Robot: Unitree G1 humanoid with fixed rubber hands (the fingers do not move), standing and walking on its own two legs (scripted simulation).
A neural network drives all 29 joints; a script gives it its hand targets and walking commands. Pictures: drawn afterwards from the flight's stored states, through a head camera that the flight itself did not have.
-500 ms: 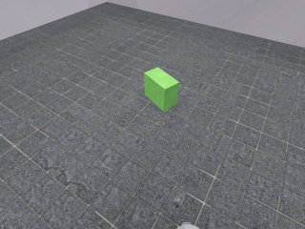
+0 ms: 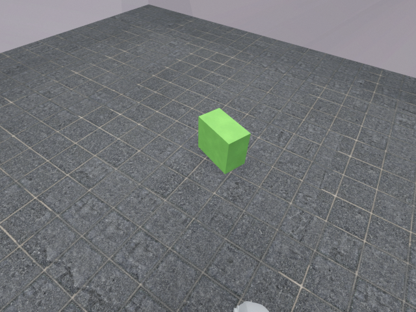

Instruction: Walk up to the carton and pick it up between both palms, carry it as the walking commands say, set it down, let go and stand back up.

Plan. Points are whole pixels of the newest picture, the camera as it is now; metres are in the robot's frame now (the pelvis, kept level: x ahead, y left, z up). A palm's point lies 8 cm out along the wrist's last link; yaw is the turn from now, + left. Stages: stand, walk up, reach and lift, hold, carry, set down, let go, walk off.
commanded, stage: walk up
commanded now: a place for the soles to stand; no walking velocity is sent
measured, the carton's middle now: (222, 140) +1.21 -0.10 -0.60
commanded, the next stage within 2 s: none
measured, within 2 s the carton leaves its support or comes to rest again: neither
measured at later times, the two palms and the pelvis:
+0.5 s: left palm (60, 278) +0.22 +0.32 -0.11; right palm (355, 248) +0.29 -0.34 -0.09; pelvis +0.19 -0.01 -0.01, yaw +2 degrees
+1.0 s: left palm (93, 210) +0.39 +0.31 -0.11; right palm (335, 190) +0.47 -0.36 -0.10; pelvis +0.37 -0.03 -0.02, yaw +3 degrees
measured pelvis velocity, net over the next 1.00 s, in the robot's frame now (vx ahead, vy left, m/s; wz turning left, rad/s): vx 0.37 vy -0.03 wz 0.05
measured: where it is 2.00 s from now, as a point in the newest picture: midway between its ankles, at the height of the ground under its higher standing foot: (216, 234)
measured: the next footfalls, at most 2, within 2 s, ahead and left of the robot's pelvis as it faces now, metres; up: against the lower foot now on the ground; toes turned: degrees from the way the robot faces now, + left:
right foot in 0.08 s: +0.18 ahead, -0.14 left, +0.00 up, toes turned -9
left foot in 0.38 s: +0.28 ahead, +0.12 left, +0.00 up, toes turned +11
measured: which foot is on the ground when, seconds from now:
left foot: down 0.00-0.10, up 0.12-0.36, down 0.38-0.70, up 0.72-0.94, down 0.96-1.00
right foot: up 0.00-0.06, down 0.08-0.44, up 0.46-0.66, down 0.68-0.96, up 0.98-1.00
